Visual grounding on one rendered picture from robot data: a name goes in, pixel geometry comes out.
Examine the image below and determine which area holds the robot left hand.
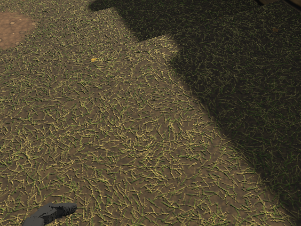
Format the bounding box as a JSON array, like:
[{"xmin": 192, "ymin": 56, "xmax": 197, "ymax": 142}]
[{"xmin": 22, "ymin": 202, "xmax": 77, "ymax": 226}]

